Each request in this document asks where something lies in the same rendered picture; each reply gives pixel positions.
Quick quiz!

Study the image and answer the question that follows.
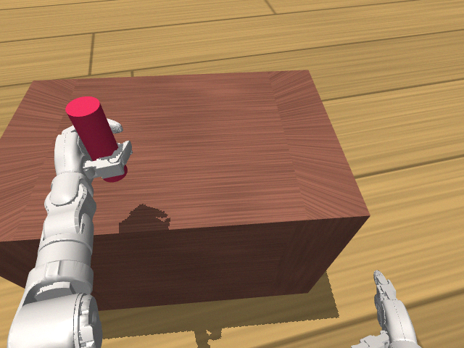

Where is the left robot hand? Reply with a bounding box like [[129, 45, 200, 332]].
[[54, 118, 133, 183]]

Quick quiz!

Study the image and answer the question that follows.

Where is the can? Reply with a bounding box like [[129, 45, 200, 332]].
[[65, 96, 128, 183]]

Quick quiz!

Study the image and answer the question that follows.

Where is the right robot hand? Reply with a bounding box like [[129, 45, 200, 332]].
[[351, 270, 418, 348]]

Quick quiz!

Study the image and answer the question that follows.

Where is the left robot arm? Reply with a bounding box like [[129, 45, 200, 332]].
[[7, 172, 103, 348]]

